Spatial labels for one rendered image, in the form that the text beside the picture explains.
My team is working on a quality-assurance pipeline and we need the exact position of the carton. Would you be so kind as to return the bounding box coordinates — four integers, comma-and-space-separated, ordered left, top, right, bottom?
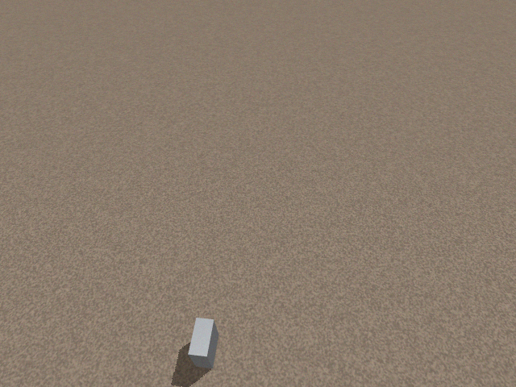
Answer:
188, 318, 218, 368

